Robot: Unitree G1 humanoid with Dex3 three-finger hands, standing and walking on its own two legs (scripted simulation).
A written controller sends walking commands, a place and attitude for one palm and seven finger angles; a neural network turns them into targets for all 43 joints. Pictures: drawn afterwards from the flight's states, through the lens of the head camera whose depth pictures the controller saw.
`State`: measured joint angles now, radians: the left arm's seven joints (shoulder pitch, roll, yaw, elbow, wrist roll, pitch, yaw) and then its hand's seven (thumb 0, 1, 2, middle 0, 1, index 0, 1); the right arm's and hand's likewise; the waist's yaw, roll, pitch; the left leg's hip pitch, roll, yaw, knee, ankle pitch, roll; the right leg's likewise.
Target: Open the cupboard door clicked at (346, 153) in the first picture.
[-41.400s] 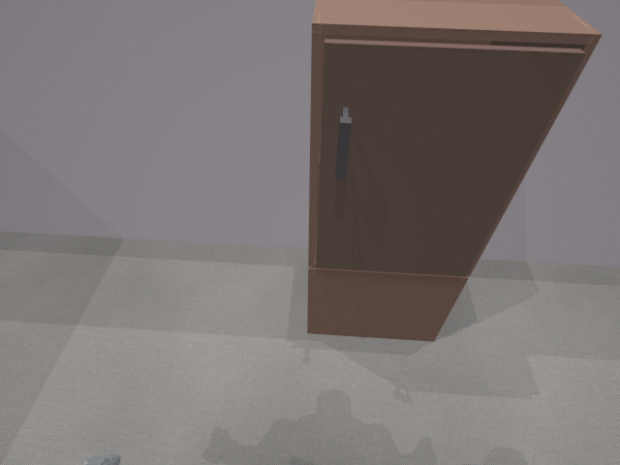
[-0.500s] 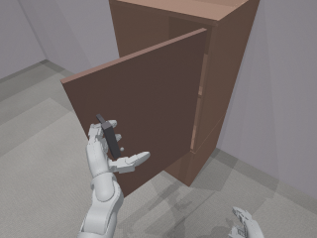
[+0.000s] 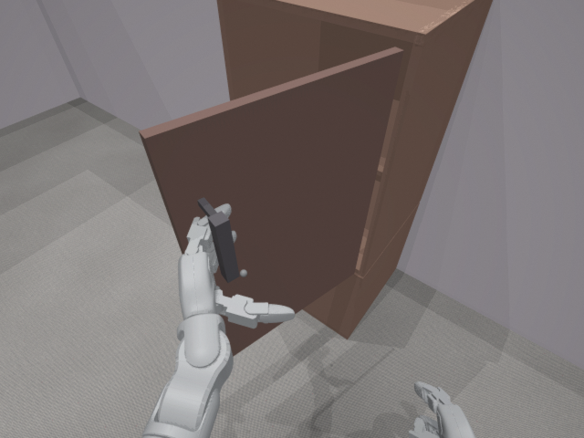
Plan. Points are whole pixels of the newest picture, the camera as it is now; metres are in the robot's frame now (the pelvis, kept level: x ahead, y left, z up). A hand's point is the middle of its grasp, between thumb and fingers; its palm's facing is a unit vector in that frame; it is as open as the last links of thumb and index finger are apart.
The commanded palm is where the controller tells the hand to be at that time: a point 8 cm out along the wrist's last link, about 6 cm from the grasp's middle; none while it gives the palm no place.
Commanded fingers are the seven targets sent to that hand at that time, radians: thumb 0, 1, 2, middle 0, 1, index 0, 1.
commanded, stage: slide the hand sideways off the handle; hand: left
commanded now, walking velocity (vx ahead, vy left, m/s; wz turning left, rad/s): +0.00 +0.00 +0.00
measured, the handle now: (217, 240) +0.35 +0.13 +0.10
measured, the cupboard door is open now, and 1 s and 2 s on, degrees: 74 76 76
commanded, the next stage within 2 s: draw the hand back to the body in 1.12 s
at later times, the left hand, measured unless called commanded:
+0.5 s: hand (228, 303) +0.26 +0.10 +0.09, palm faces -0.03 -1.00 -0.01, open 16.2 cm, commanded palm +0.23 +0.17 +0.09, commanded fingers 0.00 -0.50 0.30 -0.15 -0.30 -0.15 -0.30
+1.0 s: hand (181, 326) +0.23 +0.15 +0.09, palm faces +0.03 -1.00 -0.04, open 16.1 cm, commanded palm +0.20 +0.22 +0.09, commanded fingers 0.00 -0.50 0.30 -0.15 -0.30 -0.15 -0.30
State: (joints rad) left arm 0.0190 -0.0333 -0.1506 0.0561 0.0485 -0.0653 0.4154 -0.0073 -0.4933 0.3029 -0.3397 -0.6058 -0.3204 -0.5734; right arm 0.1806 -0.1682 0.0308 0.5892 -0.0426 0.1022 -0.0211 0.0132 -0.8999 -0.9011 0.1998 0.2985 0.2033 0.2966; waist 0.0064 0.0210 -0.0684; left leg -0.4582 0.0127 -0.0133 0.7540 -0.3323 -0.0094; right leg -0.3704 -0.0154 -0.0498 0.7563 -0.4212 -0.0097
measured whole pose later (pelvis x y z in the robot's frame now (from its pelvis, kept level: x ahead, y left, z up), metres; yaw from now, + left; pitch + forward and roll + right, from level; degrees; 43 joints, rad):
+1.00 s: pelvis +0.02 -0.02 +0.00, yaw +0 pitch +4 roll +0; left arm 0.40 0.21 0.13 -0.15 -0.27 -0.20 -0.19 -0.01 -0.50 0.30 -0.20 -0.33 -0.20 -0.32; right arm 0.24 -0.24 0.02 0.53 0.03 -0.10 -0.07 0.02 -0.90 -0.90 0.20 0.30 0.20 0.30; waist 0.01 0.04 -0.08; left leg -0.49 0.04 -0.03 0.79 -0.37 -0.04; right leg -0.41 0.01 -0.06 0.79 -0.46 -0.03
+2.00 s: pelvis +0.02 +0.01 +0.02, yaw +0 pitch -2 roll -1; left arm 0.50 0.30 0.19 -0.37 -0.07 -0.05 0.11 0.00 -0.12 0.46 -0.16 -0.30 -0.17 -0.30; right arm 0.22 -0.22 0.05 0.60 0.00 -0.15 -0.12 0.02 -0.90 -0.90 0.20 0.30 0.20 0.30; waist 0.05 0.05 -0.01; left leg -0.25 0.01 0.00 0.55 -0.27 0.00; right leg -0.15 -0.01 -0.04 0.51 -0.33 0.00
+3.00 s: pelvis +0.02 +0.00 +0.03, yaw -1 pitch -4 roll -1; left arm 0.45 0.34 0.35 -0.38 -0.07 -0.10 0.12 0.02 0.89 0.90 -0.21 -0.30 -0.21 -0.30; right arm 0.18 -0.22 0.02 0.63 0.00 -0.06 -0.09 0.01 -0.90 -0.90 0.20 0.30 0.20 0.30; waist 0.05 0.06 0.01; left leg -0.15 0.04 0.01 0.43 -0.22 -0.01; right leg -0.04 0.01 -0.03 0.37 -0.26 -0.01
